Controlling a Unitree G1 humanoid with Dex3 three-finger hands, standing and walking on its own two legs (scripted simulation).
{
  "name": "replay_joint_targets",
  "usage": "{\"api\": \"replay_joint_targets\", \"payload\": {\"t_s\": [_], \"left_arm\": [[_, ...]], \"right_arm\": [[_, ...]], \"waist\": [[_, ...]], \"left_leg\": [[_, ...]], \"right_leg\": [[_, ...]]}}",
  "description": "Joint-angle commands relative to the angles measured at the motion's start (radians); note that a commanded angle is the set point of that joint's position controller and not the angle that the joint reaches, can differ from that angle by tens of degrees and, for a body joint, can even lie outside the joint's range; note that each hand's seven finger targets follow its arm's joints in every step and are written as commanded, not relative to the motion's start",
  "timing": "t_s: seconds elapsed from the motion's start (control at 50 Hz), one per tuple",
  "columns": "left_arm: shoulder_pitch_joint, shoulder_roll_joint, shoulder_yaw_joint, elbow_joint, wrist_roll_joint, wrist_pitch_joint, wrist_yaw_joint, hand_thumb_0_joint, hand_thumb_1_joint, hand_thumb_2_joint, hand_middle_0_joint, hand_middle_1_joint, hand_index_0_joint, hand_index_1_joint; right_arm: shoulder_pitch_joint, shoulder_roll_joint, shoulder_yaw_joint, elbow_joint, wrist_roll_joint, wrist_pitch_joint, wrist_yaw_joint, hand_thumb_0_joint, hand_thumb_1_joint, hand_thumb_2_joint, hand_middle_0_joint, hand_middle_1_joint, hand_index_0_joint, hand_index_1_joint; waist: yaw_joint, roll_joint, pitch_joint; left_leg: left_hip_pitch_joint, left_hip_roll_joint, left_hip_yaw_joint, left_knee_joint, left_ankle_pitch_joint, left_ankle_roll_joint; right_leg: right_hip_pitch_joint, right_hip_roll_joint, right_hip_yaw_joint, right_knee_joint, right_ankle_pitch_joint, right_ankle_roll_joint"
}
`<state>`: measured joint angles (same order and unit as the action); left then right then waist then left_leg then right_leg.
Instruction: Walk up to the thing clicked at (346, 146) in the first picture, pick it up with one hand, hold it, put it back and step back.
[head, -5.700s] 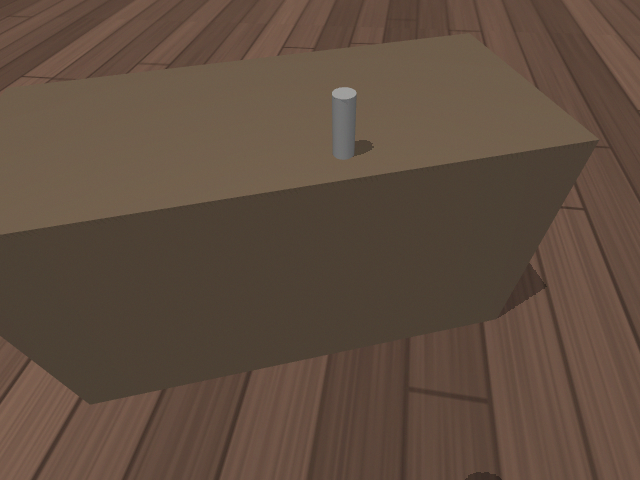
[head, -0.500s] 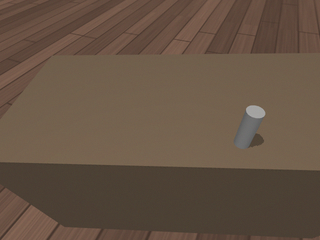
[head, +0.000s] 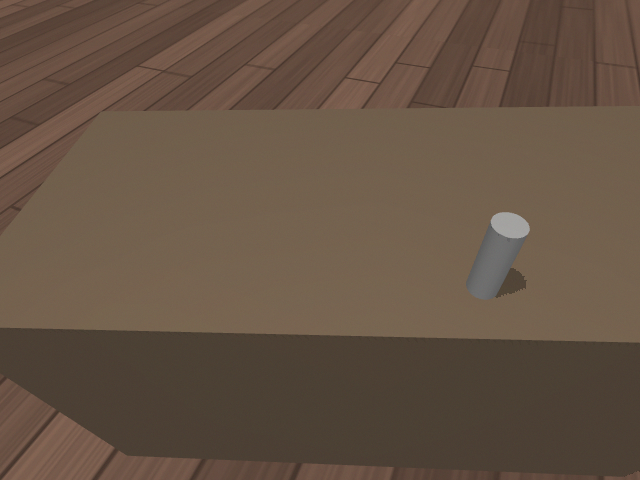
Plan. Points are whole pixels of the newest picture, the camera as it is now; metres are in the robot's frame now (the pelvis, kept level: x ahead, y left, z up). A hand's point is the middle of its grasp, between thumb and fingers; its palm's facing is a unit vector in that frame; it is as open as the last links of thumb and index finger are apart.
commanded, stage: stand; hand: right
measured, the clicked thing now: (494, 258) +0.42 -0.20 +0.04
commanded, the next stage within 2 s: rise first in 0.02 s
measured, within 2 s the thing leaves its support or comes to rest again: neither
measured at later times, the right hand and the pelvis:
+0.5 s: hand (557, 474) +0.18 -0.25 -0.09, palm faces +0.24 +0.91 -0.33, open 13.8 cm; pelvis +0.00 +0.01 -0.01, yaw -1 degrees
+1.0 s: hand (592, 439) +0.18 -0.24 +0.02, palm faces +0.31 +0.88 -0.37, open 17.5 cm; pelvis +0.01 +0.01 -0.01, yaw -1 degrees
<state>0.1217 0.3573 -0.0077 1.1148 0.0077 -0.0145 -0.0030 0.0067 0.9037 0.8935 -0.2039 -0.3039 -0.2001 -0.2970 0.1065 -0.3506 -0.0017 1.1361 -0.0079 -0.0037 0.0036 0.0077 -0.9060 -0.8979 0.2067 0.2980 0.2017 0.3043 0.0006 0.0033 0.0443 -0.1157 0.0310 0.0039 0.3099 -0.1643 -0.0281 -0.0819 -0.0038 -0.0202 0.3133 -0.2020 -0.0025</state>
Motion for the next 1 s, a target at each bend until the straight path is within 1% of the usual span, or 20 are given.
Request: {"api": "replay_joint_targets", "payload": {"t_s": [0.0, 0.08, 0.1, 0.12, 0.14, 0.16, 0.18, 0.2, 0.24, 0.3, 0.38, 0.42, 0.44, 0.5, 0.54, 0.6, 0.72, 0.74, 0.88, 0.98], "left_arm": [[-0.037, 0.215, 0.044, -0.058, 0.003, -0.018, 0.015, 0.0, 0.9, 0.9, -0.2, -0.3, -0.2, -0.301], [-0.028, 0.213, 0.043, -0.054, 0.001, -0.019, 0.014, 0.0, 0.9, 0.9, -0.2, -0.3, -0.2, -0.301], [-0.027, 0.217, 0.044, -0.056, 0.003, -0.02, 0.015, 0.0, 0.82, 0.82, -0.12, -0.22, -0.12, -0.221], [-0.378, 0.04, 0.037, -0.406, -0.085, -0.127, 0.019, 0.0, 0.74, 0.74, -0.04, -0.14, -0.04, -0.141], [-0.331, 0.072, 0.027, -0.43, -0.105, -0.143, 0.041, 0.0, 0.66, 0.66, -0.025, -0.06, -0.015, -0.061], [-0.245, 0.148, 0.065, -0.33, -0.102, -0.131, 0.058, 0.0, 0.58, 0.58, -0.022, -0.036, -0.009, -0.052], [-0.136, 0.199, 0.126, -0.263, -0.102, -0.114, 0.061, 0.0, 0.5, 0.5, -0.023, -0.038, -0.008, -0.055], [-0.117, 0.204, 0.157, -0.3, -0.096, -0.106, 0.067, 0.0, 0.42, 0.42, -0.025, -0.041, -0.016, -0.053], [-0.165, 0.161, 0.139, -0.347, -0.09, -0.118, 0.081, 0.0, 0.266, 0.26, -0.034, -0.043, -0.026, -0.052], [0.006, 0.11, 0.187, -0.273, -0.048, -0.097, 0.069, 0.0, 0.177, 0.184, -0.04, -0.053, -0.049, -0.045], [0.021, 0.053, 0.156, -0.36, -0.049, -0.081, 0.067, 0.0, -0.044, 0.097, -0.052, -0.056, -0.067, -0.039], [-0.005, -0.016, 0.11, -0.459, -0.057, -0.082, 0.062, 0.0, -0.152, 0.087, -0.055, -0.052, -0.062, -0.044], [-0.019, 0.018, 0.132, -0.511, -0.056, -0.083, 0.07, 0.0, -0.192, 0.086, -0.054, -0.048, -0.057, -0.044], [-0.044, 0.012, 0.106, -0.636, -0.054, -0.097, 0.079, 0.0, -0.369, 0.063, -0.061, -0.053, -0.06, -0.054], [-0.028, 0.053, 0.139, -0.683, -0.049, -0.106, 0.093, 0.0, -0.476, 0.045, -0.067, -0.056, -0.064, -0.058], [0.012, 0.049, 0.146, -0.703, -0.042, -0.111, 0.099, 0.0, -0.525, 0.035, -0.066, -0.06, -0.066, -0.059], [0.137, -0.02, 0.136, -0.657, -0.038, -0.105, 0.084, 0.0, -0.521, 0.024, -0.061, -0.059, -0.067, -0.052], [0.159, -0.036, 0.125, -0.637, -0.038, -0.1, 0.078, 0.0, -0.523, 0.02, -0.061, -0.057, -0.066, -0.05], [0.017, 0.05, 0.215, -0.639, -0.03, -0.105, 0.077, 0.0, -0.536, 0.032, -0.058, -0.056, -0.06, -0.053], [0.018, -0.056, 0.121, -0.664, -0.028, -0.112, 0.066, 0.0, -0.539, 0.038, -0.058, -0.057, -0.059, -0.056]], "right_arm": [[-0.03, -0.21, -0.037, -0.065, -0.002, -0.021, -0.013, 0.0, -0.9, -0.9, 0.2, 0.3, 0.2, 0.3], [-0.029, -0.208, -0.035, -0.062, 0.0, -0.021, -0.011, 0.0, -0.9, -0.9, 0.2, 0.3, 0.2, 0.3], [-0.036, -0.209, -0.037, -0.064, -0.001, -0.022, -0.011, 0.0, -0.82, -0.82, 0.12, 0.22, 0.12, 0.22], [-0.387, -0.013, -0.007, -0.415, 0.08, -0.099, -0.023, 0.0, -0.74, -0.74, 0.066, 0.14, 0.056, 0.14], [-0.373, -0.064, -0.013, -0.457, 0.111, -0.139, -0.043, 0.0, -0.66, -0.66, 0.065, 0.06, 0.056, 0.06], [-0.227, -0.174, -0.078, -0.312, 0.099, -0.129, -0.065, 0.0, -0.58, -0.58, 0.063, 0.043, 0.055, 0.043], [-0.174, -0.194, -0.113, -0.252, 0.095, -0.113, -0.069, 0.0, -0.5, -0.5, 0.063, 0.043, 0.055, 0.043], [-0.17, -0.211, -0.148, -0.267, 0.094, -0.11, -0.077, 0.0, -0.42, -0.42, 0.063, 0.044, 0.056, 0.044], [-0.212, -0.21, -0.17, -0.356, 0.085, -0.126, -0.093, 0.0, -0.283, -0.26, 0.064, 0.043, 0.055, 0.043], [0.064, -0.196, -0.238, -0.394, 0.055, -0.103, -0.087, 0.0, -0.152, -0.188, 0.061, 0.044, 0.053, 0.044], [0.035, -0.143, -0.202, -0.583, 0.063, -0.091, -0.086, 0.0, 0.094, -0.132, 0.053, 0.048, 0.05, 0.048], [0.059, -0.082, -0.174, -0.663, 0.073, -0.087, -0.079, 0.0, 0.171, -0.117, 0.049, 0.05, 0.049, 0.05], [0.047, -0.114, -0.196, -0.722, 0.071, -0.091, -0.083, 0.0, 0.218, -0.109, 0.046, 0.051, 0.047, 0.051], [0.03, -0.094, -0.168, -0.866, 0.071, -0.103, -0.084, 0.0, 0.37, -0.081, 0.042, 0.054, 0.045, 0.054], [0.044, -0.131, -0.208, -0.934, 0.067, -0.11, -0.095, 0.0, 0.448, -0.065, 0.04, 0.054, 0.043, 0.055], [0.1, -0.16, -0.252, -1.032, 0.065, -0.118, -0.102, 0.0, 0.516, -0.053, 0.038, 0.055, 0.042, 0.055], [0.233, -0.097, -0.241, -1.166, 0.064, -0.128, -0.081, 0.0, 0.573, -0.043, 0.036, 0.057, 0.042, 0.057], [0.244, -0.105, -0.265, -1.17, 0.064, -0.131, -0.077, 0.0, 0.582, -0.04, 0.036, 0.057, 0.042, 0.057], [0.24, -0.132, -0.311, -1.311, 0.065, -0.156, -0.065, 0.0, 0.588, -0.037, 0.038, 0.057, 0.043, 0.057], [0.282, -0.095, -0.283, -1.402, 0.061, -0.194, -0.058, 0.0, 0.588, -0.038, 0.038, 0.057, 0.043, 0.057]], "waist": [[-0.005, -0.005, -0.078], [-0.002, -0.007, -0.059], [-0.002, -0.01, -0.07], [0.015, -0.041, -0.088], [-0.022, 0.017, -0.137], [-0.033, 0.021, -0.057], [-0.002, 0.023, -0.026], [-0.002, 0.02, -0.133], [-0.017, -0.025, -0.263], [-0.04, -0.066, -0.255], [-0.013, -0.073, -0.219], [-0.019, -0.037, -0.187], [-0.018, -0.04, -0.193], [-0.025, -0.022, -0.16], [-0.024, -0.02, -0.156], [-0.037, -0.026, -0.155], [-0.022, -0.033, -0.13], [-0.025, -0.018, -0.118], [-0.034, -0.027, -0.094], [-0.047, -0.001, -0.107]], "left_leg": [[0.048, 0.108, -0.072, -0.021, 0.157, 0.04], [0.046, 0.109, -0.074, -0.03, 0.145, 0.04], [0.055, 0.111, -0.077, -0.027, 0.16, 0.039], [-0.098, -0.031, 0.039, 0.081, 0.093, 0.032], [-0.019, -0.035, 0.044, 0.045, 0.043, 0.036], [-0.045, -0.033, 0.044, 0.026, -0.023, 0.036], [-0.086, -0.026, 0.048, 0.051, -0.014, 0.03], [-0.062, -0.023, 0.048, 0.082, 0.046, 0.024], [-0.022, -0.017, 0.041, 0.11, 0.137, 0.034], [-0.025, -0.025, 0.036, 0.119, 0.182, 0.041], [-0.009, -0.038, 0.048, 0.077, 0.183, 0.035], [-0.017, -0.039, 0.053, 0.065, 0.148, 0.033], [-0.018, -0.037, 0.053, 0.06, 0.138, 0.033], [-0.031, -0.034, 0.055, 0.05, 0.078, 0.034], [-0.027, -0.032, 0.056, 0.046, 0.069, 0.034], [-0.01, -0.024, 0.055, 0.053, 0.095, 0.03], [-0.003, -0.024, 0.06, 0.069, 0.181, 0.026], [-0.002, -0.024, 0.062, 0.067, 0.188, 0.023], [-0.006, -0.016, 0.06, 0.064, 0.169, 0.021], [0.026, -0.017, 0.06, 0.062, 0.147, 0.023]], "right_leg": [[-0.014, -0.136, 0.095, -0.056, 0.184, -0.019], [-0.024, -0.132, 0.093, -0.062, 0.164, -0.017], [-0.021, -0.131, 0.091, -0.06, 0.176, -0.017], [-0.142, -0.018, 0.002, 0.051, 0.126, -0.003], [-0.076, -0.025, 0.008, 0.018, 0.087, 0.002], [-0.121, -0.018, 0.0, 0.011, 0.027, -0.005], [-0.133, -0.011, -0.012, 0.033, 0.023, -0.007], [-0.115, -0.004, -0.011, 0.062, 0.077, -0.007], [-0.087, -0.004, -0.008, 0.094, 0.187, 0.001], [-0.122, 0.007, -0.015, 0.091, 0.229, -0.002], [-0.117, 0.0, -0.015, 0.064, 0.213, 0.003], [-0.134, -0.005, -0.017, 0.056, 0.179, -0.002], [-0.126, -0.003, -0.018, 0.053, 0.169, -0.002], [-0.11, -0.004, -0.015, 0.033, 0.115, -0.006], [-0.09, -0.002, -0.013, 0.031, 0.113, -0.007], [-0.066, 0.006, -0.013, 0.038, 0.139, -0.01], [-0.04, 0.007, -0.02, 0.054, 0.221, -0.01], [-0.052, 0.008, -0.02, 0.057, 0.225, -0.012], [-0.052, 0.007, -0.013, 0.054, 0.212, -0.008], [-0.047, 0.007, -0.014, 0.057, 0.195, -0.012]]}}
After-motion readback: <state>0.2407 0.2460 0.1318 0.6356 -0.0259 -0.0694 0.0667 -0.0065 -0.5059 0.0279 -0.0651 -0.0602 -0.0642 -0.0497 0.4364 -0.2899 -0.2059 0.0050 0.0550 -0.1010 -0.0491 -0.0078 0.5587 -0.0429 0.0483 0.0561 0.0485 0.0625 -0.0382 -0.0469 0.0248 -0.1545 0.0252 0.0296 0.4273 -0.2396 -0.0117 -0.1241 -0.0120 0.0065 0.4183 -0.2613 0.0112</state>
